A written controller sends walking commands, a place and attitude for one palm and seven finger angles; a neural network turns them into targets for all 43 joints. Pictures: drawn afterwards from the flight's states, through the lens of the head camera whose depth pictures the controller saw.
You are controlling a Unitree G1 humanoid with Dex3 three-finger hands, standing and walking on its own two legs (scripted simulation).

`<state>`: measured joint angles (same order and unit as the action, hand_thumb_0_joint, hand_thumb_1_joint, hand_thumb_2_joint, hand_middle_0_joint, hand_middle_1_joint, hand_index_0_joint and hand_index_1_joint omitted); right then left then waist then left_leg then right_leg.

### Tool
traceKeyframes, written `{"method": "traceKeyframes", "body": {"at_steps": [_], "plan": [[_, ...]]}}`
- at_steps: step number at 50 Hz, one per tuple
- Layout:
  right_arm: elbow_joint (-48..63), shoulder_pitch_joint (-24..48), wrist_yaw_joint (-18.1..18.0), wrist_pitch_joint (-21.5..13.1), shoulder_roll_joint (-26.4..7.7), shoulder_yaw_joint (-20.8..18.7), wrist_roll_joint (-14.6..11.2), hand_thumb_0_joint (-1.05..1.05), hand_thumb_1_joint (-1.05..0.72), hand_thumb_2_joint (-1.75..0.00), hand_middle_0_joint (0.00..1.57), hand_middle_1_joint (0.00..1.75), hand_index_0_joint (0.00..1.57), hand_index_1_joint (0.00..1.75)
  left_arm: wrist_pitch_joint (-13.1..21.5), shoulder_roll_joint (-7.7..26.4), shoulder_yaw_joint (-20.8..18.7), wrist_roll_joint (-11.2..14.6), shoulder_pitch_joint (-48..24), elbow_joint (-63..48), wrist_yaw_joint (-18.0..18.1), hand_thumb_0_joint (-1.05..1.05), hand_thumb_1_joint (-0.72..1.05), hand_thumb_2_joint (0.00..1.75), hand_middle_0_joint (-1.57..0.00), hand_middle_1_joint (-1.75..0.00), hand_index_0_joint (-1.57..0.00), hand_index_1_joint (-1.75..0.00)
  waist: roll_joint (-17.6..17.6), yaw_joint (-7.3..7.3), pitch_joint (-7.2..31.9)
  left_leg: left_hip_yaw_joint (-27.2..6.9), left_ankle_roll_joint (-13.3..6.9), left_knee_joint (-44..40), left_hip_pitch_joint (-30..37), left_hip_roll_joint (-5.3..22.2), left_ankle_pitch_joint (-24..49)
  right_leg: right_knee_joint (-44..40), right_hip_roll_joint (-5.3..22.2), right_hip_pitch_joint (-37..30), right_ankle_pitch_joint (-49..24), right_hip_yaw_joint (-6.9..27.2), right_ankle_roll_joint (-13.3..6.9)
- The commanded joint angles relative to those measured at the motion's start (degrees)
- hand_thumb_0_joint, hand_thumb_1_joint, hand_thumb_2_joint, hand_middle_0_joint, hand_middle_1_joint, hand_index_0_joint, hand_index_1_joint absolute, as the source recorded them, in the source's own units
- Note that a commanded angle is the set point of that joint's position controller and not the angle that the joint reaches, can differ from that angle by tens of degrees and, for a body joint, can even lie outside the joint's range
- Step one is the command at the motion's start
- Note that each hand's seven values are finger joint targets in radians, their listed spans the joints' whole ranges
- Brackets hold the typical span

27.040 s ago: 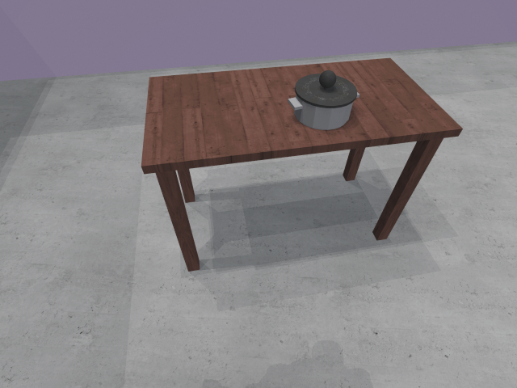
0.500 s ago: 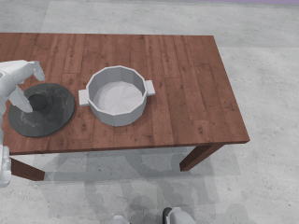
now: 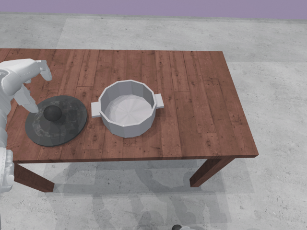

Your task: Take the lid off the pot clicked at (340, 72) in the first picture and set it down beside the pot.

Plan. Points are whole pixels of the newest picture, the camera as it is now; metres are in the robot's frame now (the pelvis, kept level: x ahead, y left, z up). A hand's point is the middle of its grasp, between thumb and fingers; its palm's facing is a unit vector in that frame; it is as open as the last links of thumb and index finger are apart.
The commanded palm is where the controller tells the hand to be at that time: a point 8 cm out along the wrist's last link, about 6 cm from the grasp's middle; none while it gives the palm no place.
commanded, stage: raise the empty hand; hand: left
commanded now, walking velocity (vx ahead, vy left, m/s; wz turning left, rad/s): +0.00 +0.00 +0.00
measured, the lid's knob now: (52, 113) +0.47 +0.30 -0.05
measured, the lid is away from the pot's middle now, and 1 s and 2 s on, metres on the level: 0.24 0.24 0.24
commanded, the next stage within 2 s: draw the hand back to the body in 0.40 s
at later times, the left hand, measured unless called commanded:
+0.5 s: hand (19, 82) +0.46 +0.31 +0.11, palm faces -0.44 -0.08 -0.90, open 10.8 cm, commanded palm +0.48 +0.30 +0.16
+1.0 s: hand (18, 95) +0.42 +0.30 +0.11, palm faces -0.38 -0.06 -0.92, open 10.8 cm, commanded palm +0.40 +0.29 +0.17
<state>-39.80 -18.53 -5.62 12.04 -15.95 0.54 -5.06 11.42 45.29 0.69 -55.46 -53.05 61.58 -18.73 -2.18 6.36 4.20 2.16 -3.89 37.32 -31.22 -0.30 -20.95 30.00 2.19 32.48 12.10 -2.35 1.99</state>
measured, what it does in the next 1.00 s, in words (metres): stands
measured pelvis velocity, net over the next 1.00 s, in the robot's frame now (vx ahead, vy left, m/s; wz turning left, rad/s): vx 0.01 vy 0.00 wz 0.03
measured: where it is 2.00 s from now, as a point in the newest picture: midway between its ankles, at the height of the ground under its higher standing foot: outside the picture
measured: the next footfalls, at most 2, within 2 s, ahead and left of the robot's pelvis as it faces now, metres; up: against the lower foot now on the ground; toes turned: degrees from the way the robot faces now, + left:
none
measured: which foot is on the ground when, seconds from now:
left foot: down 0.00-1.00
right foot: down 0.00-1.00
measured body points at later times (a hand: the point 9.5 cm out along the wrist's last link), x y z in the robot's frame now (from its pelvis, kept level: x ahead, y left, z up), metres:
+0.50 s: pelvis +0.00 +0.00 +0.01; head +0.09 +0.00 +0.45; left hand +0.47 +0.31 +0.16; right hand +0.03 -0.29 -0.12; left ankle -0.04 +0.07 -0.72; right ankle +0.01 -0.16 -0.72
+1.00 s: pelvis +0.01 +0.00 +0.01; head +0.07 -0.01 +0.46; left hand +0.43 +0.30 +0.16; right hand +0.11 -0.26 -0.12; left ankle -0.04 +0.07 -0.72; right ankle +0.01 -0.16 -0.72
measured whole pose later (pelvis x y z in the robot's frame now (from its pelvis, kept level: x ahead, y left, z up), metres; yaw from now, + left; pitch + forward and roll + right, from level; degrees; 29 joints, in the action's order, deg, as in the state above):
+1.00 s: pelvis +0.01 +0.00 +0.01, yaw +1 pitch +9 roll -2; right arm -36.6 -13.3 -2.7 12.8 -15.4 0.3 -4.9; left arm 9.5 42.1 -0.6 -51.1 -39.6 43.6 -20.5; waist -3.5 2.9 2.2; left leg 1.5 -3.9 28.0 -19.5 -1.8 -17.8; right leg 23.2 3.4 21.4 10.7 -3.0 2.4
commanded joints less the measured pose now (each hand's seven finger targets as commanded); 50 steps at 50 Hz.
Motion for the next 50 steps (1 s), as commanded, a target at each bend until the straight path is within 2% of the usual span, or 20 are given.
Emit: {"method": "traceKeyframes", "body": {"at_steps": [1, 3, 8, 11, 13, 17, 19, 20, 23, 25, 27, 30, 31, 33, 36, 39, 42, 46, 49, 50], "plan": [[3.0, -6.2, -0.6, -0.9, -10.1, -3.3, 0.5, 0.0, -0.9, -0.9, 0.2, 0.3, 0.2, 0.3, -0.5, 17.2, -3.6, 0.8, -26.9, -12.1, 2.0, 0.0, 0.19, 0.22, -0.25, -1.04, -0.25, -1.04, -6.6, -0.02, 23.9, -3.6, 1.3, -3.7, 19.4, 0.6, 34.9, -1.0, -3.2, -8.6, -14.6, -2.0, -4.6], [3.5, -5.9, -0.7, -1.0, -10.3, -3.3, 0.5, 0.0, -0.9, -0.9, 0.2, 0.3, 0.2, 0.3, -0.2, 19.3, -5.6, 1.2, -25.9, -12.2, 1.7, 0.0, 0.19, 0.22, -0.25, -1.04, -0.25, -1.04, -5.4, -0.45, 25.0, -3.6, 1.1, -4.0, 19.5, 0.4, 36.5, -1.3, -3.0, -10.8, -16.7, -1.7, -4.6], [3.6, -4.8, -0.7, -1.2, -10.2, -3.1, 0.3, 0.0, -0.9, -0.9, 0.2, 0.3, 0.2, 0.3, -1.0, 16.5, -2.5, 1.3, -26.6, -10.4, 0.9, 0.0, 0.19, 0.22, -0.25, -1.04, -0.25, -1.04, -4.7, 0.01, 21.5, -3.2, 0.8, -5.6, 18.3, 0.3, 32.8, -2.6, -2.9, -10.8, -15.4, -1.7, -4.6], [3.5, -4.8, -0.7, -1.3, -10.6, -3.0, 0.2, 0.0, -0.9, -0.9, 0.2, 0.3, 0.2, 0.3, -1.4, 18.9, -3.8, 1.6, -27.3, -10.3, 0.5, 0.0, 0.19, 0.22, -0.25, -1.04, -0.25, -1.04, -3.2, -0.28, 21.5, -2.7, 0.2, -6.1, 17.2, 0.1, 29.4, -2.8, -2.7, -12.9, -15.5, -1.4, -4.4], [3.9, -4.2, -0.9, -1.4, -10.4, -3.0, 0.2, 0.0, -0.9, -0.9, 0.2, 0.3, 0.2, 0.3, -1.2, 18.3, -2.9, 1.3, -29.2, -12.6, 0.2, 0.0, 0.19, 0.22, -0.25, -1.04, -0.25, -1.04, -5.9, -0.19, 22.9, -2.9, 0.5, -6.4, 18.8, 0.0, 32.2, -2.9, -2.6, -13.0, -16.6, -1.3, -4.6], [3.1, -4.9, -1.0, -1.8, -10.8, -2.6, -0.1, 0.0, -0.9, -0.9, 0.2, 0.3, 0.2, 0.3, -2.0, 17.2, -1.3, 1.8, -28.4, -7.6, -0.8, 0.0, 0.19, 0.22, -0.25, -1.04, -0.25, -1.04, -2.0, 0.43, 19.5, -2.4, 0.0, -6.9, 15.9, 0.0, 26.7, -3.3, -2.7, -12.7, -14.7, -1.7, -4.3], [3.1, -4.6, -1.0, -1.8, -11.0, -2.6, -0.1, 0.0, -0.9, -0.9, 0.2, 0.3, 0.2, 0.3, -1.6, 18.5, -1.8, 1.4, -30.1, -9.7, -1.0, 0.0, 0.19, 0.22, -0.25, -1.04, -0.25, -1.04, -4.4, 0.21, 20.9, -2.6, 0.3, -6.7, 16.8, 0.0, 28.5, -2.9, -2.7, -13.0, -15.5, -1.5, -4.4], [3.2, -4.8, -1.0, -1.9, -10.7, -2.8, 0.0, 0.0, -0.9, -0.9, 0.2, 0.3, 0.2, 0.3, -1.7, 17.1, -1.0, 1.3, -29.9, -9.5, -1.1, 0.0, 0.19, 0.22, -0.25, -1.04, -0.25, -1.04, -4.1, 0.39, 21.2, -2.7, 0.2, -6.5, 17.5, 0.1, 29.1, -3.0, -2.8, -12.6, -15.3, -1.6, -4.4], [3.6, -4.7, -1.0, -1.6, -10.6, -3.1, 0.3, 0.0, -0.9, -0.9, 0.2, 0.3, 0.2, 0.3, -0.8, 20.0, -3.8, 1.4, -30.4, -12.6, -0.9, 0.0, 0.19, 0.22, -0.25, -1.04, -0.25, -1.04, -6.6, -0.27, 24.4, -3.2, 0.6, -5.8, 20.0, 0.2, 35.3, -2.6, -2.7, -13.6, -17.9, -1.4, -4.5], [3.0, -5.0, -0.9, -1.6, -10.5, -3.0, 0.2, 0.0, -0.9, -0.9, 0.2, 0.3, 0.2, 0.3, -1.1, 17.1, -1.9, 1.7, -28.7, -9.2, -1.1, 0.0, 0.19, 0.22, -0.25, -1.04, -0.25, -1.04, -4.5, 0.4, 22.2, -3.0, 0.4, -5.7, 19.3, 0.3, 34.1, -3.0, -2.9, -12.3, -17.0, -1.7, -4.1], [3.4, -4.8, -0.8, -1.5, -10.8, -2.8, 0.1, 0.0, -0.9, -0.9, 0.2, 0.3, 0.2, 0.3, -1.4, 18.8, -3.4, 2.0, -25.6, -7.3, -1.1, 0.0, 0.19, 0.22, -0.25, -1.04, -0.25, -1.04, -1.3, -0.25, 21.2, -2.6, 0.1, -6.1, 16.3, 0.0, 30.7, -2.7, -2.8, -14.0, -17.2, -1.6, -4.1], [4.9, -3.7, -0.2, -0.8, -9.9, -3.5, 0.6, 0.0, -0.9, -0.9, 0.2, 0.3, 0.2, 0.3, -0.3, 21.2, -6.4, 1.1, -27.4, -17.9, -0.2, 0.0, 0.19, 0.22, -0.25, -1.04, -0.25, -1.04, -9.3, -1.8, 27.7, -4.0, 1.2, -6.1, 23.0, 0.0, 41.2, -2.4, -2.6, -15.9, -20.2, -1.5, -4.7], [5.3, -3.2, 0.0, -0.8, -9.5, -3.6, 0.8, 0.0, -0.9, -0.9, 0.2, 0.3, 0.2, 0.3, 0.0, 19.5, -5.9, 1.4, -24.7, -17.6, -0.2, 0.0, 0.19, 0.22, -0.25, -1.04, -0.25, -1.04, -9.7, -1.7, 27.1, -4.3, 1.5, -5.7, 24.4, 0.2, 44.3, -2.6, -2.8, -15.1, -20.5, -1.7, -4.6], [5.5, -2.8, 0.4, -0.5, -9.7, -3.6, 0.7, 0.0, -0.9, -0.9, 0.2, 0.3, 0.2, 0.3, 0.3, 20.3, -7.8, 2.5, -20.6, -15.7, -0.2, 0.0, 0.19, 0.22, -0.25, -1.04, -0.25, -1.04, -5.8, -1.9, 24.8, -4.4, 1.0, -6.1, 23.3, 0.4, 44.4, -3.3, -2.7, -15.7, -20.8, -1.7, -4.4], [5.8, -1.4, 1.0, -0.1, -9.6, -3.4, 0.4, 0.0, -0.9, -0.9, 0.2, 0.3, 0.2, 0.3, -0.7, 16.5, -4.9, 3.3, -19.3, -16.4, -0.2, 0.0, 0.19, 0.22, -0.25, -1.04, -0.25, -1.04, -4.5, -1.8, 20.9, -3.9, 0.6, -7.8, 21.3, 0.3, 38.0, -4.2, -2.5, -15.3, -18.0, -2.0, -4.3], [7.3, -0.1, 1.4, 0.1, -9.1, -3.7, 0.9, 0.0, -0.9, -0.9, 0.2, 0.3, 0.2, 0.3, -0.1, 20.1, -8.8, 3.2, -18.7, -25.2, 0.7, 0.0, 0.19, 0.22, -0.25, -1.04, -0.25, -1.04, -7.4, -2.92, 26.1, -4.8, 0.9, -7.8, 26.1, 0.2, 44.5, -3.9, -2.4, -18.2, -20.4, -1.7, -4.4], [7.6, 1.3, 1.8, -0.2, -9.0, -3.2, 0.7, 0.0, -0.9, -0.9, 0.2, 0.3, 0.2, 0.3, -0.8, 17.5, -8.5, 4.5, -11.8, -21.2, 0.9, 0.0, 0.19, 0.22, -0.25, -1.04, -0.25, -1.04, -3.4, -3.3, 21.5, -4.4, 0.4, -8.5, 23.2, 0.3, 41.4, -4.5, -2.1, -18.6, -20.2, -2.0, -4.1], [8.6, 3.7, 2.5, -0.6, -8.7, -3.3, 0.6, 0.0, -0.9, -0.9, 0.2, 0.3, 0.2, 0.3, -1.9, 14.5, -6.2, 4.9, -11.4, -27.3, 0.9, 0.0, 0.19, 0.22, -0.25, -1.04, -0.25, -1.04, -3.6, -3.23, 20.6, -4.5, 0.4, -9.5, 24.5, 0.4, 40.3, -5.3, -1.9, -18.9, -19.5, -1.9, -4.2], [9.6, 5.1, 2.7, -1.2, -8.5, -3.1, 0.8, 0.0, -0.9, -0.9, 0.2, 0.3, 0.2, 0.3, -2.0, 17.0, -9.1, 5.6, -9.3, -32.7, 1.0, 0.0, 0.19, 0.22, -0.25, -1.04, -0.25, -1.04, -4.5, -4.1, 22.5, -5.2, 0.5, -9.8, 26.5, 0.4, 44.0, -5.2, -1.7, -21.1, -20.9, -1.9, -4.1], [11.4, -3.2, 1.2, -3.2, -3.9, -2.5, -0.1, 0.0, -0.9, -0.9, 0.2, 0.3, 0.2, 0.3, -1.5, -5.7, -9.4, 39.9, -7.9, -31.8, 8.7, 0.0, 0.19, 0.22, -0.25, -1.04, -0.25, -1.04, -1.0, -0.26, 14.0, -4.3, 3.0, -9.8, 32.5, 3.9, 38.1, -5.3, -0.9, -16.3, -14.2, -3.5, -5.1]]}}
